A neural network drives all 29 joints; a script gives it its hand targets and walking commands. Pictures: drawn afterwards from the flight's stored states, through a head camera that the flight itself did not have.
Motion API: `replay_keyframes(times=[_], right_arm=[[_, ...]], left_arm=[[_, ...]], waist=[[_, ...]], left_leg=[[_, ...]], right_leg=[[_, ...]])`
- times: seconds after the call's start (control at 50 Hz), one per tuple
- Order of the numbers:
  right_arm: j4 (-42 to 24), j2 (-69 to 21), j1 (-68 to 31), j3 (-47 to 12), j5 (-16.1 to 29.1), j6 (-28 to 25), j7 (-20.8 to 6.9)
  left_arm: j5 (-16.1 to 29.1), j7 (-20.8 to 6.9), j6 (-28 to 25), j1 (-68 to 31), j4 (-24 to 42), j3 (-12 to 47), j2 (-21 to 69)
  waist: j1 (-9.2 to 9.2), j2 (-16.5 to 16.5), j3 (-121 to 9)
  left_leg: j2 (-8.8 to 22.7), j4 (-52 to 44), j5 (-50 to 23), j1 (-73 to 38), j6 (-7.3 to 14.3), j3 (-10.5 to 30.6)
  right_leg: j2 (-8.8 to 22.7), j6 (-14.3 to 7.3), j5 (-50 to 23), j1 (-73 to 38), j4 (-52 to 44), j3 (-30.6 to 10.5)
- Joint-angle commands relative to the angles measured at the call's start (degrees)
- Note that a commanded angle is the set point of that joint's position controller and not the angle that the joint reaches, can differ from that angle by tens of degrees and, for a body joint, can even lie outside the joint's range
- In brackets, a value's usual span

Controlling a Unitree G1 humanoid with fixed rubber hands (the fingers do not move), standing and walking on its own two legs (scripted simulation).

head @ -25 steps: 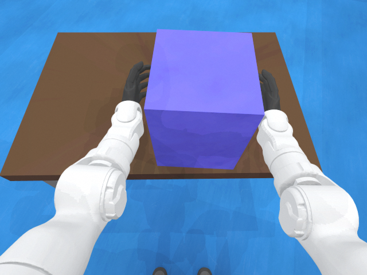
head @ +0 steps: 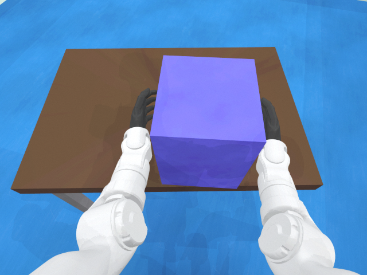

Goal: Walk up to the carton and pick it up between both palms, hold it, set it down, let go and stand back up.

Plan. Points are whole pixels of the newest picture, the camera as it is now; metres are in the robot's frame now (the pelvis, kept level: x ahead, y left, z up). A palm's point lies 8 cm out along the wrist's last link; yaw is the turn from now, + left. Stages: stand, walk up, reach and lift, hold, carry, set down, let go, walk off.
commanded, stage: reach and lift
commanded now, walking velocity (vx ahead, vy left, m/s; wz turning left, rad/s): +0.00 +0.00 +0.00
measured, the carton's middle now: (203, 128) +0.45 -0.02 +0.00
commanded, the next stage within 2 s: none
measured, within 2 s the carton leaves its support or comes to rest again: leaves its support in 1.88 s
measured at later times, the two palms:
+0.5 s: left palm (140, 124) +0.43 +0.13 +0.04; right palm (269, 135) +0.41 -0.16 +0.03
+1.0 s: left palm (140, 124) +0.43 +0.13 +0.04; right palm (269, 135) +0.41 -0.16 +0.03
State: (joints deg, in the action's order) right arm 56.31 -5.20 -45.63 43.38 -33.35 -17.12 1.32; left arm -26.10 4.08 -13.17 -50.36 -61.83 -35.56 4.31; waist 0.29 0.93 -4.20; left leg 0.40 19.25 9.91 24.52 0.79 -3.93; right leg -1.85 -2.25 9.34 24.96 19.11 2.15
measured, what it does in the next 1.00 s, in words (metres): stands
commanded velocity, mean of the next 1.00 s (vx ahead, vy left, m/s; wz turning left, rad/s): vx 0.00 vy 0.00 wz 0.00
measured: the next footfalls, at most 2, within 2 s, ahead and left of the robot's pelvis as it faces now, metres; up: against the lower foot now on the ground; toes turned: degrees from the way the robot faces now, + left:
none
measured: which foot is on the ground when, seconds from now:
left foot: down 0.00-1.00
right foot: down 0.00-1.00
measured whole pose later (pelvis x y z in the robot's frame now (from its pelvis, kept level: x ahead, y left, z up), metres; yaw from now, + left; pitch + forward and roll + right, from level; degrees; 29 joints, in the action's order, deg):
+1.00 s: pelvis +0.00 +0.00 +0.00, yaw +0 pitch +16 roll +0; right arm 57.7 -4.4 -44.8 41.1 -30.6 -19.5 1.8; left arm -24.7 4.5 -10.9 -48.1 -57.1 -32.4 5.1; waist 0.9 1.0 -4.4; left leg 0.6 18.0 9.2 24.5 1.0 -4.6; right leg -1.4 -2.5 8.2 24.4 16.7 4.5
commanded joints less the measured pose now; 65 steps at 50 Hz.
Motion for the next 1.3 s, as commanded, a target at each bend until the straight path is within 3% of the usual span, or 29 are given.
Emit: replay_keyframes(times=[0.0, 0.08, 0.36, 0.9, 1.16, 1.28], right_arm=[[1.58, -23.41, -27.55, -13.74, -1.86, -2.52, -6.52], [1.34, -23.46, -27.36, -13.79, -1.53, -2.86, -6.64], [0.65, -25.51, -26.79, -14.95, -1.84, -3.44, -6.81], [2.57, -26.2, -27.77, -17.29, -0.83, -5.86, -6.54], [4.31, -25.8, -32.67, -19.84, -1.42, -13.11, -5.4], [7.16, -24.67, -34.31, -20.54, -1.56, -15.86, -4.93]], left_arm=[[-2.08, -3.75, -0.35, -25.33, 2.55, 11.71, 21.06], [-2.02, -3.63, 0.32, -24.5, 3.93, 12.89, 22.24], [-1.59, -4.43, -0.05, -24.03, 4.31, 13.67, 23.17], [-0.96, -4.31, 0.4, -23.8, 3.99, 16.71, 26.64], [0.27, -3.96, -4.63, -28.19, 3.9, 20.04, 29.45], [0.55, -3.94, -6.54, -29.59, 2.58, 20.97, 29.72]], waist=[[0.15, -1.16, -35.89], [0.27, -1.86, -36.26], [0.93, 0.35, -36.13], [0.99, -0.59, -36.11], [1.36, -0.4, -43.68], [1.5, 0.02, -44.59]], left_leg=[[2.17, 2.73, -24.43, -13.62, -1.71, -2.21], [2.33, 3.24, -25.51, -14.87, -1.94, -2.04], [1.85, 1.22, -21.52, -10.61, -0.66, -1.88], [2.38, 0.45, -21.58, -10.2, -0.62, -1.62], [2.61, 0.92, -25.69, -7.99, -1.41, -1.52], [2.41, 0.08, -22.73, -6.03, -1.53, -1.51]], right_leg=[[2.24, 4.39, -34.15, -20.15, 4.35, 2.53], [2.15, 3.94, -32.99, -18.9, 3.75, 2.66], [2.75, 4.38, -35.75, -24.02, 4.11, 2.39], [2.64, 3.24, -35.64, -23.7, 3.21, 2.93], [2.48, 2.97, -42.64, -27.05, 4.84, 3.26], [2.31, 2.68, -41.59, -27.27, 4.61, 3.38]])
